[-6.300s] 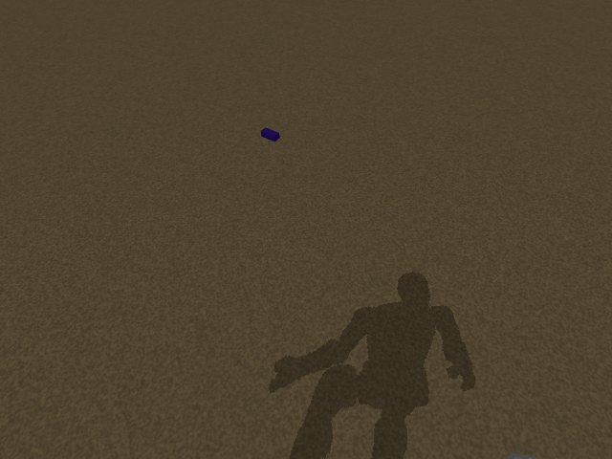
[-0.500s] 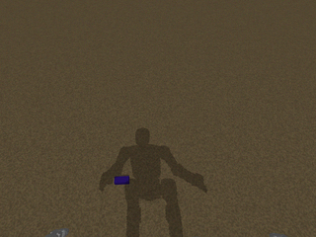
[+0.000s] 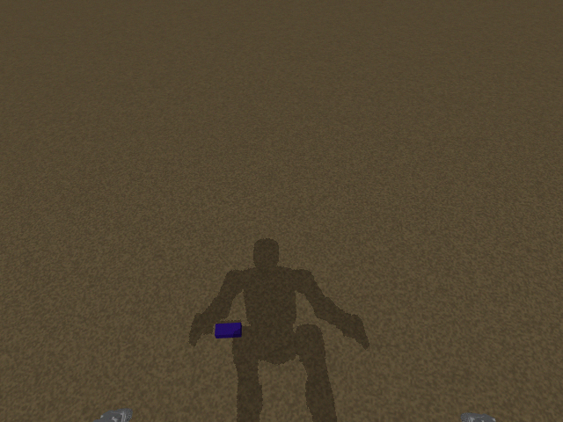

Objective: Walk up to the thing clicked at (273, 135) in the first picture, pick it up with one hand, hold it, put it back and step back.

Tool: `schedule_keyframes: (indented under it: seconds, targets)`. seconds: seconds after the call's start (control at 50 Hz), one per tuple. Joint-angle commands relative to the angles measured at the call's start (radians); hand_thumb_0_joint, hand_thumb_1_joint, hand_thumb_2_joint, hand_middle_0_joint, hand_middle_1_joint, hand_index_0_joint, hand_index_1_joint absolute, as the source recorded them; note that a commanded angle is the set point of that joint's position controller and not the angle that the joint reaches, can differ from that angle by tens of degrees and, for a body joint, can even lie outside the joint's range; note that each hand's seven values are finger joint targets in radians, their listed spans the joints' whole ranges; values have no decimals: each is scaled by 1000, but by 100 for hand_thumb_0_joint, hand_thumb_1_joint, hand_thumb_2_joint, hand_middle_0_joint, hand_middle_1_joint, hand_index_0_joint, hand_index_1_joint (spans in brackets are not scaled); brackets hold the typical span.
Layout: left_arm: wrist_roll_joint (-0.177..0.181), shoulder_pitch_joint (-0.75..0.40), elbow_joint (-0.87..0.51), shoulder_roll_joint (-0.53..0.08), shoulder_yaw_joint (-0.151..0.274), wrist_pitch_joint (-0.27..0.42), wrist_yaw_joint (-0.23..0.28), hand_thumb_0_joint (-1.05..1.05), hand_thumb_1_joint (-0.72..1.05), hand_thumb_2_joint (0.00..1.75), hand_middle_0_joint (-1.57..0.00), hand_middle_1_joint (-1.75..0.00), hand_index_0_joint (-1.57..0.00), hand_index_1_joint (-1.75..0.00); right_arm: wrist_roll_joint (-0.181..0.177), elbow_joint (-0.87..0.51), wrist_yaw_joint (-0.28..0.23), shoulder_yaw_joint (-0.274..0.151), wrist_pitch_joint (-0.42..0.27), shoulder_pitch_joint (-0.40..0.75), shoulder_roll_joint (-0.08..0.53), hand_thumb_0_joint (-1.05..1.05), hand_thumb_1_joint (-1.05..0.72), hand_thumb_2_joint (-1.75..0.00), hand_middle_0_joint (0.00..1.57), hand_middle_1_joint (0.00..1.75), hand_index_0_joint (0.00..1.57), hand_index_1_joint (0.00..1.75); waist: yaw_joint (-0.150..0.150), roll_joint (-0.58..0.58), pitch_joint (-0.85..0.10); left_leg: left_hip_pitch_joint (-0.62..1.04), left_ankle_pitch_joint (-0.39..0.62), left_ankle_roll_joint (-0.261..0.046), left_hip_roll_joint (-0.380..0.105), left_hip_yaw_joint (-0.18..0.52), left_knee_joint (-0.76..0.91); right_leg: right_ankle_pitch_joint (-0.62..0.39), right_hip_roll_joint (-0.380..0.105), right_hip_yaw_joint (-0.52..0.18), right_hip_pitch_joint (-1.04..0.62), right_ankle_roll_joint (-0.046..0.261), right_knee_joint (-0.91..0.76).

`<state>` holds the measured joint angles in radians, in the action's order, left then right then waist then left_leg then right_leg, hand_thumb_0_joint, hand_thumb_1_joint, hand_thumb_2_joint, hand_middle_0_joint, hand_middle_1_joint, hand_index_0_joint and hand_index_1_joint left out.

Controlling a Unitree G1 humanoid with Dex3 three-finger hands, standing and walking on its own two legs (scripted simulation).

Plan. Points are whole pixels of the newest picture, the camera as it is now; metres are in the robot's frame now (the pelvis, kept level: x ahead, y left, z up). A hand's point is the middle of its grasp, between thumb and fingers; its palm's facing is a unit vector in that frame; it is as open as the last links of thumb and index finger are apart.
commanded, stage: stand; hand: left
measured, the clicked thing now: (228, 330) +0.51 +0.24 -0.77
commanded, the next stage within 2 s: none
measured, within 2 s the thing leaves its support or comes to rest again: neither
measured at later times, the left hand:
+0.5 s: hand out of the picture +0.08 +0.26 -0.16, palm faces -0.02 -0.94 -0.34, open 7.4 cm
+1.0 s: hand out of the picture +0.08 +0.26 -0.15, palm faces -0.02 -0.94 -0.35, open 7.4 cm
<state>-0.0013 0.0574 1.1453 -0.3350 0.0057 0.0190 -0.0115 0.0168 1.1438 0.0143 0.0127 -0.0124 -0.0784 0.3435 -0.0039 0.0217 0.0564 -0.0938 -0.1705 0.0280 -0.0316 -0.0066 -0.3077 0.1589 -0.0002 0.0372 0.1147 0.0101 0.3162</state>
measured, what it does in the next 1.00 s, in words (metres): stands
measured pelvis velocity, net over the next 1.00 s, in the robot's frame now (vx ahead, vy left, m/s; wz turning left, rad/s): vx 0.00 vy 0.01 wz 0.01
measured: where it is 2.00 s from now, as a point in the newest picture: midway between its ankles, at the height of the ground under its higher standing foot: outside the picture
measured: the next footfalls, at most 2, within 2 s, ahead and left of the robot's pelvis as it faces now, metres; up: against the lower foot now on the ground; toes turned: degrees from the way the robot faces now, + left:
none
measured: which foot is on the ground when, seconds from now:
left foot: down 0.00-1.00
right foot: down 0.00-1.00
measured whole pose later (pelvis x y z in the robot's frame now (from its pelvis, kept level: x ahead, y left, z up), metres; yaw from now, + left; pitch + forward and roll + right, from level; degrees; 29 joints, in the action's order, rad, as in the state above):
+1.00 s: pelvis +0.00 +0.01 +0.00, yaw +0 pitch -2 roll +0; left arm -0.01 0.10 1.15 -0.35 -0.01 0.02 -0.01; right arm 0.02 1.15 0.01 0.01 -0.01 -0.10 0.36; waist 0.00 0.01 0.05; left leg -0.09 -0.17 0.02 -0.02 -0.01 -0.29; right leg 0.16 -0.01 0.04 0.11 0.00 0.30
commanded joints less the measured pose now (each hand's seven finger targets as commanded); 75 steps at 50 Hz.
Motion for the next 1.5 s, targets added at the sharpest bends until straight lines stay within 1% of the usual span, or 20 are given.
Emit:
schedule_keyframes:
  seconds: [0.0, 0.18, 0.34, 0.38, 0.42, 0.46, 0.56, 0.58, 0.62, 0.68, 0.72, 0.76, 0.82, 0.9, 1.04, 1.16, 1.32, 1.34, 1.4, 1.48]
  targets:
    - [-1, -53, -53, -223, 42, 20, 17, 0, 90, 90, -20, -30, -20, -30, -3, -54, -16, -47, -22, 46, 215, 0, -90, -90, 20, 30, 20, 30, 5, -41, -90, -14, 87, -33, -110, 95, 54, -84, -131, -114, -29, -1, -55]
    - [-3, -41, -49, -228, 39, 21, 19, 0, 90, 90, -20, -30, -20, -30, -3, -50, -18, -49, -22, 43, 214, 0, -90, -90, 20, 30, 20, 30, 0, -26, -107, 7, 133, -37, -111, 88, 47, -142, -139, -115, -32, 2, -51]
    - [-3, -31, -44, -231, 35, 19, 20, 0, 90, 90, -20, -30, -20, -30, -5, -49, -16, -49, -16, 40, 214, 0, -90, -90, 20, 30, 20, 30, -1, -24, -78, -16, 75, -36, -105, 91, 56, -67, -133, -111, -11, 0, -64]
    - [-3, -23, -47, -231, 34, 20, 20, 0, 90, 90, -20, -30, -20, -30, -6, -48, -15, -50, -15, 40, 220, 0, -90, -90, 20, 30, 20, 30, 2, -21, -84, -6, 83, -38, -104, 91, 52, -76, -136, -113, -7, 2, -65]
    - [-3, -24, -50, -230, 33, 21, 19, 0, 90, 90, -20, -30, -20, -30, -5, -49, -16, -47, -19, 35, 217, 0, -90, -90, 20, 30, 20, 30, 1, -8, -98, -9, 122, -39, -110, 93, 52, -126, -139, -114, -34, 3, -52]
    - [-5, -25, -50, -231, 35, 19, 20, 0, 90, 90, -20, -30, -20, -30, -3, -51, -18, -47, -20, 38, 217, 0, -90, -90, 20, 30, 20, 30, 3, -12, -97, -12, 129, -36, -111, 94, 54, -128, -139, -109, -42, 3, -46]
    - [-4, -17, -47, -232, 35, 17, 20, 0, 90, 90, -20, -30, -20, -30, -5, -50, -19, -47, -19, 27, 221, 0, -90, -90, 20, 30, 20, 30, 1, -15, -82, -20, 112, -35, -107, 98, 65, -101, -136, -109, -34, 3, -55]
    - [-5, -15, -49, -229, 35, 17, 20, 0, 90, 90, -20, -30, -20, -30, -5, -54, -19, -48, -18, 39, 227, 0, -90, -90, 20, 30, 20, 30, 6, -4, -90, -7, 120, -41, -110, 93, 54, -117, -141, -109, -38, 4, -54]
    - [-6, -9, -48, -225, 31, 16, 19, 0, 90, 90, -20, -30, -20, -30, -8, -53, -18, -45, -18, 38, 216, 0, -90, -90, 20, 30, 20, 30, 6, -21, -74, -7, 101, -36, -107, 98, 62, -83, -135, -103, -14, 2, -59]
    - [-6, -13, -50, -227, 33, 17, 20, 0, 90, 90, -20, -30, -20, -30, -5, -53, -19, -48, -18, 33, 223, 0, -90, -90, 20, 30, 20, 30, 4, -22, -80, -13, 99, -42, -109, 97, 58, -88, -138, -107, -25, 3, -61]
    - [-6, -14, -54, -229, 32, 20, 20, 0, 90, 90, -20, -30, -20, -30, -6, -53, -18, -48, -18, 25, 221, 0, -90, -90, 20, 30, 20, 30, 1, -31, -93, -2, 127, -42, -109, 96, 53, -115, -141, -106, -34, 3, -57]
    - [-5, -9, -52, -228, 32, 18, 19, 0, 90, 90, -20, -30, -20, -30, -6, -52, -19, -46, -17, 27, 220, 0, -90, -90, 20, 30, 20, 30, 3, -29, -75, -12, 95, -41, -107, 95, 54, -96, -141, -111, -24, 2, -65]
    - [-4, -7, -53, -226, 32, 16, 20, 0, 90, 90, -20, -30, -20, -30, -6, -53, -19, -48, -18, 32, 223, 0, -90, -90, 20, 30, 20, 30, 5, -18, -73, -17, 101, -38, -105, 99, 61, -87, -136, -105, -24, 3, -63]
    - [-6, -3, -58, -230, 30, 19, 20, 0, 90, 90, -20, -30, -20, -30, -6, -54, -18, -49, -18, 29, 224, 0, -90, -90, 20, 30, 20, 30, 3, -21, -99, 9, 129, -41, -109, 95, 47, -124, -142, -109, -30, 5, -58]
    - [-5, 2, -57, -229, 31, 14, 19, 0, 90, 90, -20, -30, -20, -30, -6, -51, -19, -45, -17, 20, 221, 0, -90, -90, 20, 30, 20, 30, 6, -20, -66, -21, 93, -40, -104, 93, 61, -95, -139, -110, -26, 7, -59]
    - [-6, 4, -62, -234, 32, 17, 21, 0, 90, 90, -20, -30, -20, -30, -6, -59, -18, -48, -17, 23, 221, 0, -90, -90, 20, 30, 20, 30, 4, -30, -91, 9, 132, -42, -108, 93, 53, -121, -140, -107, -27, 6, -55]
    - [-6, 5, -58, -227, 32, 15, 20, 0, 90, 90, -20, -30, -20, -30, -6, -59, -20, -44, -16, 16, 222, 0, -90, -90, 20, 30, 20, 30, 4, -16, -69, -20, 96, -43, -106, 96, 62, -97, -140, -112, -36, 5, -60]
    - [-7, 5, -60, -230, 33, 14, 19, 0, 90, 90, -20, -30, -20, -30, -6, -60, -20, -43, -18, 11, 222, 0, -90, -90, 20, 30, 20, 30, 4, -15, -78, -21, 119, -43, -110, 97, 65, -119, -141, -108, -52, 7, -50]
    - [-7, 10, -61, -230, 34, 14, 20, 0, 90, 90, -20, -30, -20, -30, -6, -64, -21, -43, -18, 20, 221, 0, -90, -90, 20, 30, 20, 30, 9, -18, -82, -14, 121, -40, -107, 98, 63, -110, -139, -103, -43, 3, -53]
    - [-8, 1, -60, -232, 34, 14, 21, 0, 90, 90, -20, -30, -20, -30, -8, -64, -21, -43, -16, 9, 220, 0, -90, -90, 20, 30, 20, 30, 0, -30, -78, -14, 121, -42, -105, 98, 58, -113, -139, -103, -39, 2, -56]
